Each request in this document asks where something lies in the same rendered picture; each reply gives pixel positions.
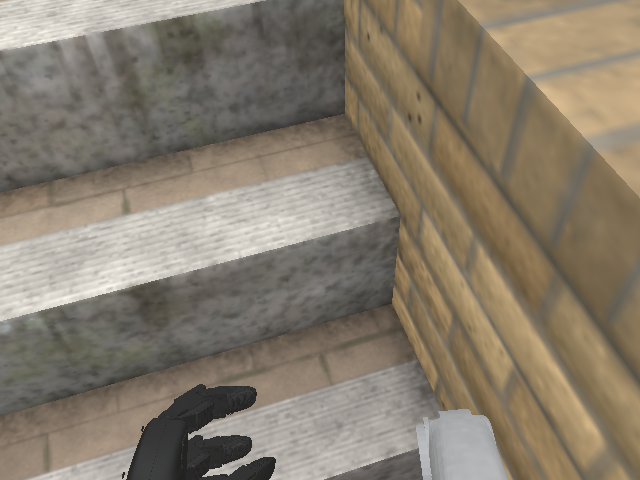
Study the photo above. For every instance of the right robot thigh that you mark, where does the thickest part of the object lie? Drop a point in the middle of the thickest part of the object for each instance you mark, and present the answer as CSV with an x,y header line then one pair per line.
x,y
458,446

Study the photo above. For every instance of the robot left hand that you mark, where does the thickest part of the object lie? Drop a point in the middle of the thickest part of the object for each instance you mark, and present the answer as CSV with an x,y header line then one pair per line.
x,y
165,453

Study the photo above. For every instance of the robot right shin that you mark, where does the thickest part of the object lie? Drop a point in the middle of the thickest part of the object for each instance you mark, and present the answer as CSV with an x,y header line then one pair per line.
x,y
488,423

